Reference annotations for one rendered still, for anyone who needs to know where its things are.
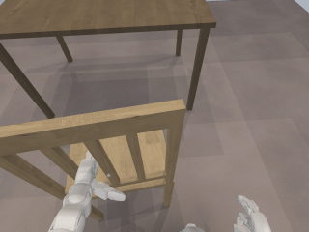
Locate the right robot hand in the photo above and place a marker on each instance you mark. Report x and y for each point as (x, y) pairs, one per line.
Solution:
(257, 222)

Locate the chair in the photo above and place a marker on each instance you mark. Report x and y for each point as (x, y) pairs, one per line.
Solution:
(127, 143)

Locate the right robot shin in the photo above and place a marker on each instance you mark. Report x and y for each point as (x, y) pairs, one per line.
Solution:
(191, 225)

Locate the left robot forearm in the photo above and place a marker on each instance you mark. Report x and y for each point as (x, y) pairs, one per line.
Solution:
(77, 205)

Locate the table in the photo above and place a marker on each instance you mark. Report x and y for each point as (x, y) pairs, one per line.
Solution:
(22, 19)

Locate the left robot hand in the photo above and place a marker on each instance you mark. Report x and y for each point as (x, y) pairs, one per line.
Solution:
(86, 173)

